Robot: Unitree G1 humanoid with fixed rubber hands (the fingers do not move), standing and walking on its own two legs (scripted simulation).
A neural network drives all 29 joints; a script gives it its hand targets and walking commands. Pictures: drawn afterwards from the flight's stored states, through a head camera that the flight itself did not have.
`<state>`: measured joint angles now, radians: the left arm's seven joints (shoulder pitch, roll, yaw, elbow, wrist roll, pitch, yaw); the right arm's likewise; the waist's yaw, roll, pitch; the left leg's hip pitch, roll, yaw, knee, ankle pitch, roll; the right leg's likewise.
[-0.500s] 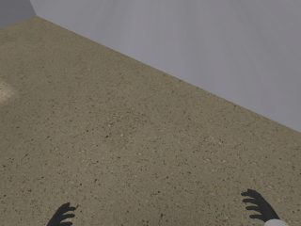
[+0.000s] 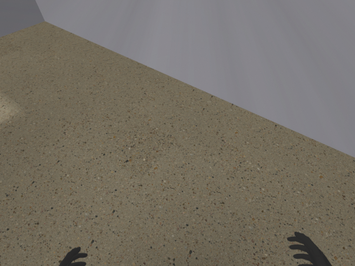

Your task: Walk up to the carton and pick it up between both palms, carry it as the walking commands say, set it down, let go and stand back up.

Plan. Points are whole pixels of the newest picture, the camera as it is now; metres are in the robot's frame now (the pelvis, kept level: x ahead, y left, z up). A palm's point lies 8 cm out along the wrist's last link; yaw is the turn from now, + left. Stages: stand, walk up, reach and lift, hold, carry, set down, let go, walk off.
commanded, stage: stand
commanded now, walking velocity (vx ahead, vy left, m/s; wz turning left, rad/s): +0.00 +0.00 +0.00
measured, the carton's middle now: out of the picture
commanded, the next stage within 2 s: walk up in 0.58 s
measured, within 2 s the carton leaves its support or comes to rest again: neither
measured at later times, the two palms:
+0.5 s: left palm out of the picture +0.08 +0.29 -0.10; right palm out of the picture +0.10 -0.30 -0.09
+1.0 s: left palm out of the picture +0.04 +0.31 -0.13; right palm out of the picture +0.06 -0.26 -0.11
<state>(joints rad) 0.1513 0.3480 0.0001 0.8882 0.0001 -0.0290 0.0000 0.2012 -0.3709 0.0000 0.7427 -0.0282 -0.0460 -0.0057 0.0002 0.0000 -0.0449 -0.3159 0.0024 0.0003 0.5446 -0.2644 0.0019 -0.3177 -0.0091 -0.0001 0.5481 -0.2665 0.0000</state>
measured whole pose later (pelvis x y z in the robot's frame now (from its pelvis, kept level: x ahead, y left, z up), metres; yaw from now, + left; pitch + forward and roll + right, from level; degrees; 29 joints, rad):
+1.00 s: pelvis -0.03 +0.02 -0.01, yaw +4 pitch -2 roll -2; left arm 0.14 0.34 0.00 0.93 0.00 0.05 0.01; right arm 0.20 -0.32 0.00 0.88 -0.03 0.06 0.02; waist -0.02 0.00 0.11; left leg -0.34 0.00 -0.01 0.76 -0.36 0.00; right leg -0.27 -0.04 -0.07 0.56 -0.25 0.02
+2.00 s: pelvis -0.16 +0.05 -0.01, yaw +33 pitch +0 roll -1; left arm 0.20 0.30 0.01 0.81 0.00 0.05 0.01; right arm 0.21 -0.30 0.00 0.88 -0.03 0.05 0.03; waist 0.00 0.02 0.10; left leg -0.39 0.02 -0.02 0.60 -0.21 -0.03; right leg -0.24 -0.17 -0.27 0.65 -0.36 0.04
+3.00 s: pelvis -0.27 +0.04 +0.00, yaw +58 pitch +2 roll -2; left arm 0.16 0.30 0.01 0.82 0.00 0.06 0.01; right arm 0.22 -0.28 0.00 0.88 -0.03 0.04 0.02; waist -0.01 0.01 0.06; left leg -0.45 0.01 -0.07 0.46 -0.05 -0.01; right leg -0.37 -0.03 -0.16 0.89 -0.50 0.05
